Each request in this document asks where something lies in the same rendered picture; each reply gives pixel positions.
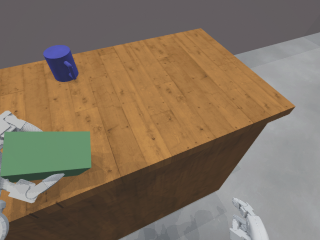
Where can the robot right hand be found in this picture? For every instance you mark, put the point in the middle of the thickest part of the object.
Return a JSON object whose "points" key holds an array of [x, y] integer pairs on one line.
{"points": [[251, 229]]}

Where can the sponge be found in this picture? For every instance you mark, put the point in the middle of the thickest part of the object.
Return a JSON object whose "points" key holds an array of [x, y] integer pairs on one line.
{"points": [[37, 155]]}

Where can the table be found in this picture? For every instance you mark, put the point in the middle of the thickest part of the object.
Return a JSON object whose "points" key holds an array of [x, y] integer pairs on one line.
{"points": [[169, 117]]}

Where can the robot left hand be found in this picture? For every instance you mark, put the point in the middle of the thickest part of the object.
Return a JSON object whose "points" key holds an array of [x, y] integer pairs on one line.
{"points": [[22, 190]]}

